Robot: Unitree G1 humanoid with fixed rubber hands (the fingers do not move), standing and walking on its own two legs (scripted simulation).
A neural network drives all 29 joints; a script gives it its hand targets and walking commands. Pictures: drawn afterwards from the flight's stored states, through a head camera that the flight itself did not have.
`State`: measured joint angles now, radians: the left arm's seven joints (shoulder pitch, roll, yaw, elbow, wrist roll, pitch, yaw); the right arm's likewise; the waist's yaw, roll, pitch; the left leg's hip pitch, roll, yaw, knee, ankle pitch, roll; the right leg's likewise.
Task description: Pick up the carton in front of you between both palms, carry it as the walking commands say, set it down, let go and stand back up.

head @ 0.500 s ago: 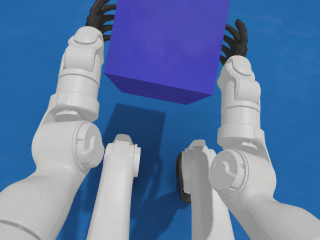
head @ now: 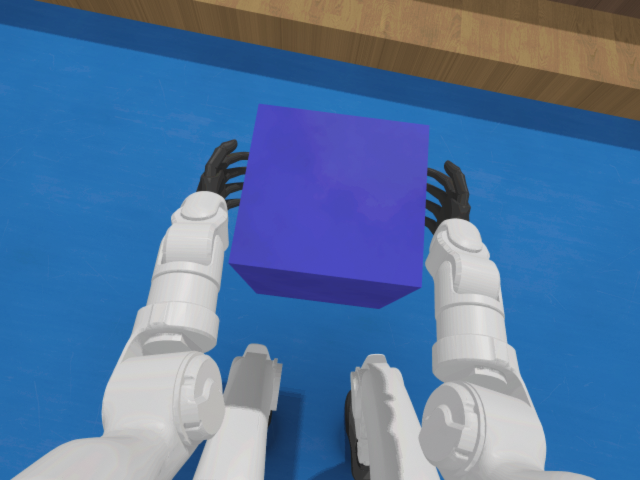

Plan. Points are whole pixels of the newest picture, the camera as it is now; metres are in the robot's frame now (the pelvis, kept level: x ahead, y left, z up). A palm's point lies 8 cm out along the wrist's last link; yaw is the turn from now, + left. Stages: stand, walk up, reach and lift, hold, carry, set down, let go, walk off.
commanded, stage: reach and lift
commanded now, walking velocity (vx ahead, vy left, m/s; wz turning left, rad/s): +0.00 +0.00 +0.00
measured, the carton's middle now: (328, 223) +0.45 +0.01 -0.11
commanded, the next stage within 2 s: hold in 1.80 s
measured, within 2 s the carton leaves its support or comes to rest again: neither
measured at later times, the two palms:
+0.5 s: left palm (180, 183) +0.38 +0.15 +0.11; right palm (529, 204) +0.38 -0.15 +0.12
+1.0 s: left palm (137, 170) +0.34 +0.15 +0.20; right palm (619, 188) +0.36 -0.15 +0.21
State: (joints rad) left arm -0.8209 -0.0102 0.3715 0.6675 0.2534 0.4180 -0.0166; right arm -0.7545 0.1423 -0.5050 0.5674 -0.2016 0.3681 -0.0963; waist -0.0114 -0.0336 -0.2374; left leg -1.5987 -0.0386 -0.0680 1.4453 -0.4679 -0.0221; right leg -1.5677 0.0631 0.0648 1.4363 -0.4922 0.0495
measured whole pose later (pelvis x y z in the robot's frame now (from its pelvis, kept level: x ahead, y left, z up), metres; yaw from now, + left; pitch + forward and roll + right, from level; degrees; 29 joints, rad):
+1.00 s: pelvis +0.05 -0.01 +0.18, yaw +1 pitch -3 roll +0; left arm -0.32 -0.17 0.30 0.41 0.32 0.63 -0.02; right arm -0.35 0.18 -0.34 0.43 -0.33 0.59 0.00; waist 0.01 -0.01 -0.01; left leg -0.20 -0.01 -0.07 0.46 -0.20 -0.02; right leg -0.18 0.02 0.08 0.47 -0.23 0.01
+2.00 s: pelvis +0.07 -0.01 +0.19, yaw +1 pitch -7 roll +0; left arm -0.23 -0.15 0.18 0.20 0.27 0.77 0.00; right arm -0.26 0.15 -0.22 0.23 -0.28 0.73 0.00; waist 0.00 -0.01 0.01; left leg -0.04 -0.01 -0.07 0.32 -0.16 -0.01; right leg -0.02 0.01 0.08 0.33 -0.19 0.01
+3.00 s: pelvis +0.15 -0.02 +0.18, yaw +1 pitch +5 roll +2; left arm -0.19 -0.14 0.09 -0.18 0.14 1.10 0.09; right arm -0.22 0.09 -0.14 -0.14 -0.11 1.06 -0.06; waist 0.00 -0.03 -0.16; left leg -0.37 0.01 0.15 0.51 -0.33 -0.01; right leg -0.16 -0.05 -0.03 0.40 -0.32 0.00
